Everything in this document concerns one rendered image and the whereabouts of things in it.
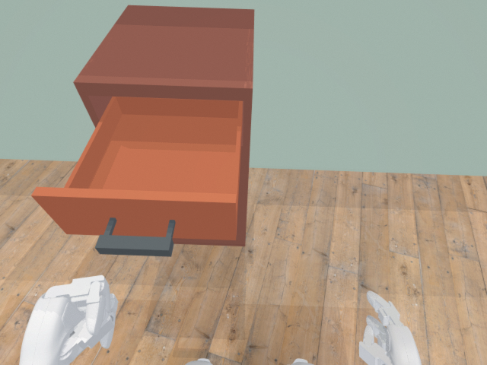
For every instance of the robot right hand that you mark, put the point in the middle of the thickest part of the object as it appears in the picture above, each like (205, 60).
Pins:
(395, 343)

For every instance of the drawer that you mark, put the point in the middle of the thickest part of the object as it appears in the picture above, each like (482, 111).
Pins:
(152, 160)

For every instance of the cabinet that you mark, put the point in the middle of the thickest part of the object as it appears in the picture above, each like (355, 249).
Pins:
(178, 53)

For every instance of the robot left hand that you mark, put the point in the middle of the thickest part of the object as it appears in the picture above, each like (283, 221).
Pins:
(84, 306)

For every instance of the handle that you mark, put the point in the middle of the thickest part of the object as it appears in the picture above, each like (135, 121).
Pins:
(135, 245)

